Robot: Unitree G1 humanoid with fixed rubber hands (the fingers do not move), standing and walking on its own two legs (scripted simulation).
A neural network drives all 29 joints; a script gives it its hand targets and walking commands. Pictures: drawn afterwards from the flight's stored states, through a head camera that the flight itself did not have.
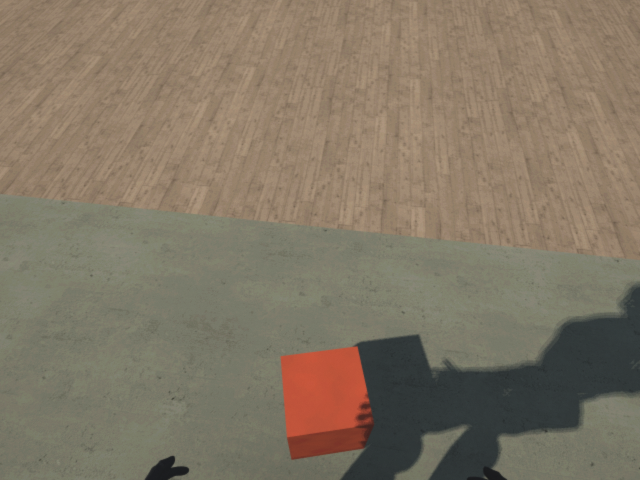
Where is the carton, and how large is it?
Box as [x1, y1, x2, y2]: [281, 346, 373, 459]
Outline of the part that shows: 356,346 281,356 286,431 291,459 363,448 372,428 373,420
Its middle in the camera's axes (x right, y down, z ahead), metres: +0.01 +0.46 +1.07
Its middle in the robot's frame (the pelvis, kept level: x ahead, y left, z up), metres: +0.40 +0.00 -0.64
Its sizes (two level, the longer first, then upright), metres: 0.210 0.200 0.250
